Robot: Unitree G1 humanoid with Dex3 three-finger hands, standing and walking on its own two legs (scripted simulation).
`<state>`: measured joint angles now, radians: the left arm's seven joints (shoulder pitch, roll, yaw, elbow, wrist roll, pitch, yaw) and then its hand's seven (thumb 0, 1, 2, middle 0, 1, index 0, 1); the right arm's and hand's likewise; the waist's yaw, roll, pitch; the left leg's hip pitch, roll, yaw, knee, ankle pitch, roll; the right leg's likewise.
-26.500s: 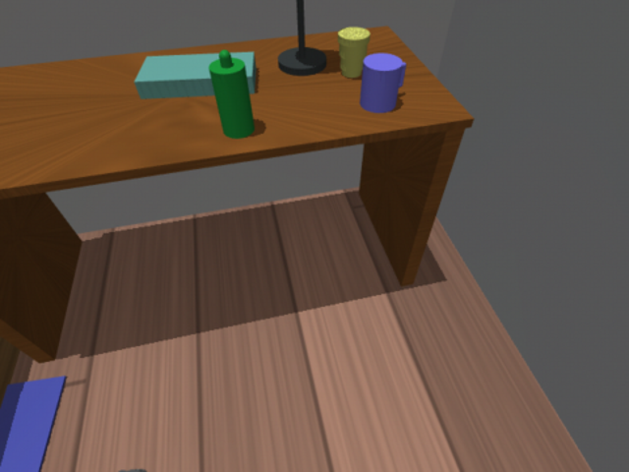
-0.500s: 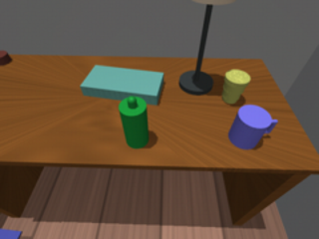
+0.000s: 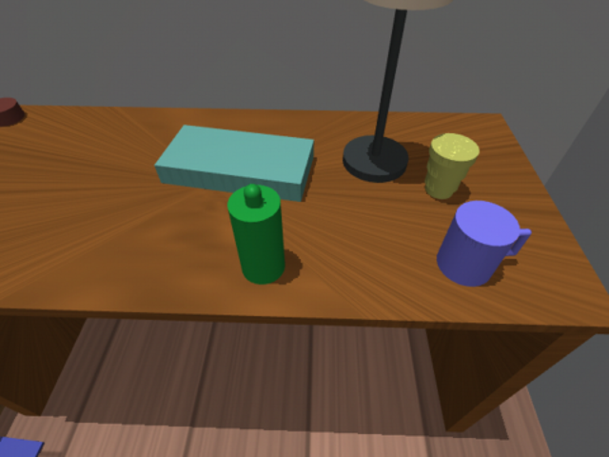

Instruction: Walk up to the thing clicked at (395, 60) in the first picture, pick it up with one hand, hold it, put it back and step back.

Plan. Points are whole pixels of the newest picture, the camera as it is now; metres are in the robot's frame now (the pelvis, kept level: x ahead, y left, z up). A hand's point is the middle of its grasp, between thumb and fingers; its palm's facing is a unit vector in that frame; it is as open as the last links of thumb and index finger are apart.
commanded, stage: stand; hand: right
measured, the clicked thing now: (485, 243) +0.43 -0.25 +0.02
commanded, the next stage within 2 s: none
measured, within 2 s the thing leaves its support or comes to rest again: neither
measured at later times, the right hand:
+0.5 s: hand out of the picture +0.07 -0.25 -0.16, palm faces -0.04 +0.94 -0.34, open 7.4 cm
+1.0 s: hand out of the picture +0.09 -0.26 -0.16, palm faces -0.03 +0.94 -0.35, open 7.4 cm
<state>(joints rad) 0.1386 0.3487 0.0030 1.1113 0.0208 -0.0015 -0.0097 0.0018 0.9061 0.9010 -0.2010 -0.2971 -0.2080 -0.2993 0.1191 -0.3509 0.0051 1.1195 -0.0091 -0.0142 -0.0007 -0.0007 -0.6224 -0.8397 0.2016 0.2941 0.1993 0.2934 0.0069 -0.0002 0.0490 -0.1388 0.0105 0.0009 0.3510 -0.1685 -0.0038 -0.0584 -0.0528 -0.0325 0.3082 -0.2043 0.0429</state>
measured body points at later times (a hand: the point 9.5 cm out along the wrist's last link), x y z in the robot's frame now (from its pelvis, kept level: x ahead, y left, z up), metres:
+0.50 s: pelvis +0.00 +0.00 +0.00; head +0.02 +0.00 +0.45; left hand +0.06 +0.30 -0.14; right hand +0.08 -0.30 -0.13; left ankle +0.02 +0.12 -0.75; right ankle -0.02 -0.15 -0.75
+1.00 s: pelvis +0.01 +0.00 +0.00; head +0.02 +0.00 +0.45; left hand +0.08 +0.30 -0.13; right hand +0.09 -0.30 -0.13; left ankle +0.02 +0.12 -0.75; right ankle -0.02 -0.15 -0.75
